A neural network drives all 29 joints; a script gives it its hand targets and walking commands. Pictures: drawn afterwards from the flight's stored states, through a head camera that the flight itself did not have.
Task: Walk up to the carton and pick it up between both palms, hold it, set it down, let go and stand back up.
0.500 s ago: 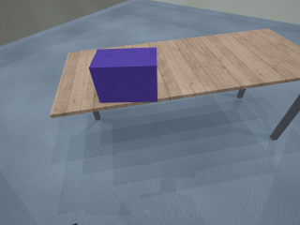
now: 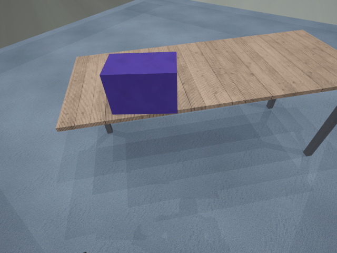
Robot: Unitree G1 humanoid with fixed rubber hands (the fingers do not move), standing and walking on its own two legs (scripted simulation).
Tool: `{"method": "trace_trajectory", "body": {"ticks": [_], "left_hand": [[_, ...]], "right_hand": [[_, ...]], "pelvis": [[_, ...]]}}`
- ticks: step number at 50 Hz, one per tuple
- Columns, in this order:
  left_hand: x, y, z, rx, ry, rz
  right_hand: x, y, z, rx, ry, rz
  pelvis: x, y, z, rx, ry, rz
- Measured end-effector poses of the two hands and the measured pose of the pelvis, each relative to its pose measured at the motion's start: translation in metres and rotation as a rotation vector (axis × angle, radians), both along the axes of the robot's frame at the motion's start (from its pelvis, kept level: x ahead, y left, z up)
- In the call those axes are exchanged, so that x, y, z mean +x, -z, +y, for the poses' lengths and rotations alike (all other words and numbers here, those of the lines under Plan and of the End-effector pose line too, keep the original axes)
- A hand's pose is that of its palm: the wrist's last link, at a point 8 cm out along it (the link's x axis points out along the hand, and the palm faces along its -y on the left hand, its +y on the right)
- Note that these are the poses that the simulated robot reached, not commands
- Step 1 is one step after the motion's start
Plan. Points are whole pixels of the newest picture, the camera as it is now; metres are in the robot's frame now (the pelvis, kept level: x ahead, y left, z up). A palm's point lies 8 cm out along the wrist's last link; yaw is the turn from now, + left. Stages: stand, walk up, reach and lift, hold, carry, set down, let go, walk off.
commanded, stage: stand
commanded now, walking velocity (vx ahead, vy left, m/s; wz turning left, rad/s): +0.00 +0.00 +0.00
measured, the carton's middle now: (143, 83) +0.77 +0.14 -0.01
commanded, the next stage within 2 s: walk up in 1.54 s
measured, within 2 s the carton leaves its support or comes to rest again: neither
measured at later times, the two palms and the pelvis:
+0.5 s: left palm out of the picture +0.09 +0.25 -0.10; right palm out of the picture +0.06 -0.23 -0.14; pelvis +0.00 +0.00 +0.00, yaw +0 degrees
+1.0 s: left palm out of the picture +0.10 +0.25 -0.11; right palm out of the picture +0.06 -0.23 -0.14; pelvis +0.01 +0.00 +0.00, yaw +0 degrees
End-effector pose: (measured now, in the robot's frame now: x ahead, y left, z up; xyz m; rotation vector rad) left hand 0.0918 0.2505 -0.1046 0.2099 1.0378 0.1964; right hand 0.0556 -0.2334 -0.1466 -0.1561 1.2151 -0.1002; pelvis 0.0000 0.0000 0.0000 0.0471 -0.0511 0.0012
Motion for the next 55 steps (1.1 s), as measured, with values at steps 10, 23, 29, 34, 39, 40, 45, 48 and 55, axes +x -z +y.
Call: {"method": "trace_trajectory", "body": {"ticks": [10,23,29,34,39,40,45,48,55], "left_hand": [[0.0016,0.0,0.0019,-0.003,0.0,0.004],[0.0018,-0.0001,0.0018,-0.003,0.0,0.006],[0.0016,0.0,0.0022,-0.004,-0.001,0.012],[0.0021,0.0003,0.0022,-0.005,-0.001,0.014],[0.0027,0.0005,0.0022,-0.006,-0.001,0.017],[0.0029,0.0005,0.0022,-0.006,-0.001,0.017],[0.0035,0.0005,0.0023,-0.006,-0.001,0.019],[0.0037,0.0006,0.0022,-0.007,-0.001,0.019],[0.0034,0.0009,0.0024,-0.008,-0.001,0.021]], "right_hand": [[0.0015,-0.0016,0.0018,-0.003,-0.001,0.003],[0.001,-0.0017,0.0017,-0.003,0.0,0.01],[0.0013,-0.0023,0.002,-0.003,0.0,0.014],[0.0018,-0.0028,0.002,-0.004,-0.001,0.015],[0.0024,-0.0032,0.0019,-0.005,-0.001,0.017],[0.0026,-0.0032,0.002,-0.005,-0.001,0.017],[0.0032,-0.0034,0.002,-0.005,-0.001,0.019],[0.0033,-0.0035,0.0019,-0.006,-0.001,0.02],[0.0032,-0.0038,0.002,-0.007,-0.001,0.022]], "pelvis": [[0.002,-0.0012,0.0022,-0.003,0.0,0.006],[0.0025,-0.0016,0.0022,-0.003,0.0,0.008],[0.0033,-0.0022,0.0026,-0.003,0.0,0.012],[0.0041,-0.0025,0.0028,-0.004,-0.001,0.014],[0.0051,-0.0027,0.0028,-0.004,-0.001,0.016],[0.0053,-0.0028,0.0029,-0.004,-0.001,0.017],[0.0061,-0.003,0.0029,-0.004,-0.001,0.018],[0.0063,-0.0031,0.0029,-0.004,-0.001,0.019],[0.0066,-0.0033,0.0032,-0.005,-0.001,0.02]]}}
